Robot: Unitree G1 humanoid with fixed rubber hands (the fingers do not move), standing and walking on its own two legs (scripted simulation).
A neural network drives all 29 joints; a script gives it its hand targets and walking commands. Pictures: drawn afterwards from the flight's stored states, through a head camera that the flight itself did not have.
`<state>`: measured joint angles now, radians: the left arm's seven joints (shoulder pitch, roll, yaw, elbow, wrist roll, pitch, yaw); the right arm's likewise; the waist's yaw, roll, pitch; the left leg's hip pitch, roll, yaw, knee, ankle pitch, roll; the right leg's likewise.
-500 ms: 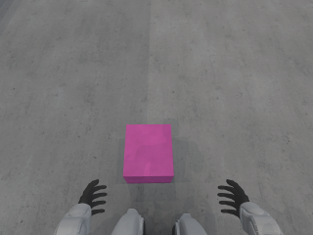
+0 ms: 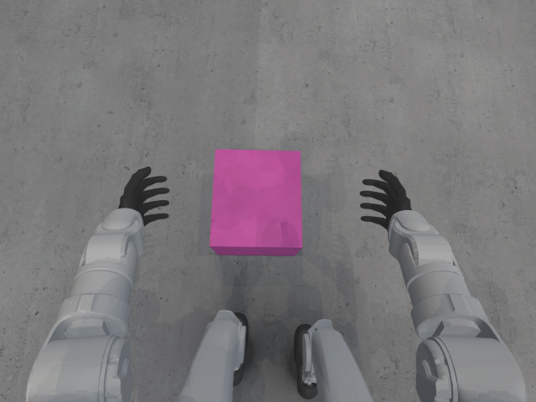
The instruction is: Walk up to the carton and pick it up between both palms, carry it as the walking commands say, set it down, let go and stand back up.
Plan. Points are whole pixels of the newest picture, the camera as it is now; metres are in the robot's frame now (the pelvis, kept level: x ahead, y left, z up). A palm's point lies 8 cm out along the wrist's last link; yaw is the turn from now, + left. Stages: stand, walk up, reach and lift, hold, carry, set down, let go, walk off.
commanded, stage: reach and lift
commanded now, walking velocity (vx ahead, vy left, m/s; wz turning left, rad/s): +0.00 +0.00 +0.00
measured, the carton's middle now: (257, 205) +0.54 +0.05 -0.59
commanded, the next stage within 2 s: none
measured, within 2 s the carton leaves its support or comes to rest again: neither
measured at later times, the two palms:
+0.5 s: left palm (135, 144) +0.51 +0.26 -0.12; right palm (376, 148) +0.53 -0.16 -0.12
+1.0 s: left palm (154, 164) +0.52 +0.26 -0.22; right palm (358, 167) +0.53 -0.16 -0.22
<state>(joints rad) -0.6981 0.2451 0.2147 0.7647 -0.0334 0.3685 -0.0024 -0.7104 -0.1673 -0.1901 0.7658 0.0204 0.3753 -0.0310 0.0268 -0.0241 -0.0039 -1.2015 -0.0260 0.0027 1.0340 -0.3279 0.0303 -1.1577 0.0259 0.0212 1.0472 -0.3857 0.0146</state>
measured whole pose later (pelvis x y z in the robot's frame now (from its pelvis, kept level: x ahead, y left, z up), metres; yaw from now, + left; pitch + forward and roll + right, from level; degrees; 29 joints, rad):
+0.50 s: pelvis +0.01 +0.01 -0.02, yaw -2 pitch +45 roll -2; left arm -1.14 0.36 0.35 0.97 0.02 0.14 -0.08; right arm -1.12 -0.22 -0.29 0.89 -0.01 0.17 -0.05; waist 0.03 -0.03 -0.07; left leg -1.52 -0.02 0.00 1.04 -0.30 0.04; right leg -1.47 0.04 0.03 1.03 -0.35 0.03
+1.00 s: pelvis -0.01 +0.00 -0.10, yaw -3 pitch +51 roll -3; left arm -1.28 0.41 0.43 1.02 0.04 0.14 -0.10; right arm -1.26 -0.23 -0.32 0.89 -0.04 0.19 -0.08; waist 0.04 -0.03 -0.04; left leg -1.86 -0.02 -0.01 1.36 -0.39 0.02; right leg -1.82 0.06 0.02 1.36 -0.44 0.02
